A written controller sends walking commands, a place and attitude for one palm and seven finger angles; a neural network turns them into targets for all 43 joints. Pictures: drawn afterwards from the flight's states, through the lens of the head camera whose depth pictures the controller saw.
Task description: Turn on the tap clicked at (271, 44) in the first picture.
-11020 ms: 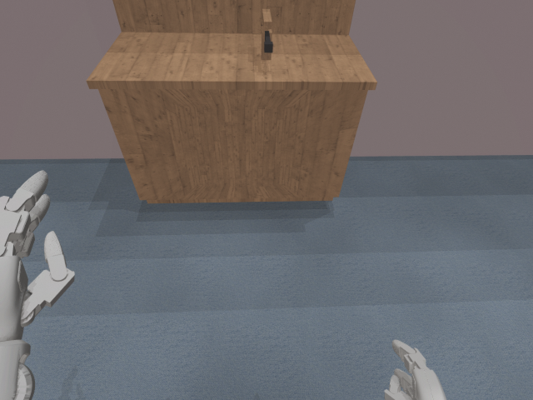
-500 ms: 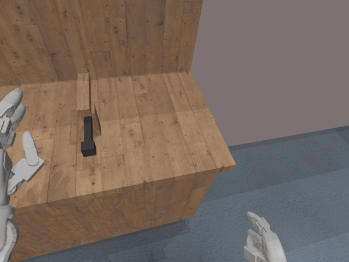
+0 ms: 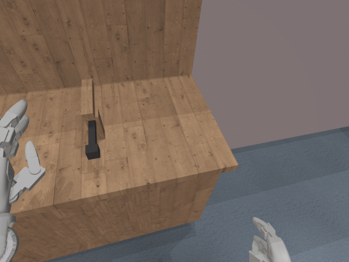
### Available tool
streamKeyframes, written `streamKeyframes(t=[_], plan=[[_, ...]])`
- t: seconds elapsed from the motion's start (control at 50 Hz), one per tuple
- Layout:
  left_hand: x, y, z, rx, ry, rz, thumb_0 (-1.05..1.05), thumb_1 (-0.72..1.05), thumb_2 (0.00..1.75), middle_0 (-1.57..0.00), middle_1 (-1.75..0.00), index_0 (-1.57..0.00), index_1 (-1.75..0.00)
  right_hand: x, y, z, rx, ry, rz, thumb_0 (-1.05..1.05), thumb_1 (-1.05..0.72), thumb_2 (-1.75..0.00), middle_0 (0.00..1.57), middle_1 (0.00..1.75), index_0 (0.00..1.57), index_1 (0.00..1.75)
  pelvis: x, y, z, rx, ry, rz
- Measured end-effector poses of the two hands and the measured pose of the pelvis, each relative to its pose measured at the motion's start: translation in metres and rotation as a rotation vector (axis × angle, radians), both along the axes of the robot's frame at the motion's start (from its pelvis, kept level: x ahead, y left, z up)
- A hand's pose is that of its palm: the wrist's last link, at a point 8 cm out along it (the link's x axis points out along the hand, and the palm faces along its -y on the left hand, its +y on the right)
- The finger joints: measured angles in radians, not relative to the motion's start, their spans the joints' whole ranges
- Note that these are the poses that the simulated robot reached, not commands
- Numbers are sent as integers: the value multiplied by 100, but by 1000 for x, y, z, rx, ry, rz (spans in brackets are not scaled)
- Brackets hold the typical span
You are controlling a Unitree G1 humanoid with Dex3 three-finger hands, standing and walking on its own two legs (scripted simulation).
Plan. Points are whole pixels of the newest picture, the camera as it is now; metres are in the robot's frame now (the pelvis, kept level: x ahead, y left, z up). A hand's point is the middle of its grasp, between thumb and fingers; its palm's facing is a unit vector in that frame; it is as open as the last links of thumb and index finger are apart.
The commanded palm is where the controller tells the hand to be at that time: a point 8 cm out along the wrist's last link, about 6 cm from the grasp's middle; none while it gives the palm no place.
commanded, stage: look again from close up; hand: left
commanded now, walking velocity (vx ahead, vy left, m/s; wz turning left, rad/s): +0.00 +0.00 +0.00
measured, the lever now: (92, 151) +0.34 +0.23 +0.04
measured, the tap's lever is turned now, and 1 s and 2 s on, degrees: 0 0 0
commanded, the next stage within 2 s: shuffle to correct the standing spot in 0.18 s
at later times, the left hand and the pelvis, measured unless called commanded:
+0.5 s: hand (64, 169) +0.22 +0.21 +0.16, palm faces +0.37 -0.85 -0.36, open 7.4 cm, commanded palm +0.16 +0.25 +0.17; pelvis +0.00 -0.03 +0.00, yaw +0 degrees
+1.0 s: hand (100, 175) +0.22 +0.15 +0.16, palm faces +0.32 -0.87 -0.38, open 7.4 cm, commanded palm +0.16 +0.19 +0.17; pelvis +0.00 -0.09 +0.00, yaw +0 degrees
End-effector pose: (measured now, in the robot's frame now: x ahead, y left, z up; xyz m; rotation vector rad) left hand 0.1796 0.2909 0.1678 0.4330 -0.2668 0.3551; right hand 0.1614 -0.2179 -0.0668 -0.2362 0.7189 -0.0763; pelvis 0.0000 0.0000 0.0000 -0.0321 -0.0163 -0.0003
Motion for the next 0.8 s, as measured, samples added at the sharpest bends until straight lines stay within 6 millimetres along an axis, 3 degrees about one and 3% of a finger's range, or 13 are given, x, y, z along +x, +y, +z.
streamKeyframes(t=[0.26, 0.58, 0.8], plan=[[-4, -21, 5, 8, 1, -15, 1, 89, 90, -21, -30, -21, -30, -3, -27, 2, -13, -18, -28, 1, -91, -90, 20, 30, 20, 30, -1, -17, 1, 3, 0, 2], [7, -47, 7, -4, 10, -25, 1, 89, 90, -21, -30, -21, -30, 7, -42, 3, 22, -17, -18, 1, -91, -90, 20, 30, 20, 30, 2, -43, 2, 15, 11, -4], [6, -76, 6, 12, 54, -48, 1, 89, 90, -21, -30, -21, -30, 7, -77, -1, 12, -13, -42, 1, -91, -90, 20, 30, 20, 30, 3, -70, -1, 9, 22, -9]])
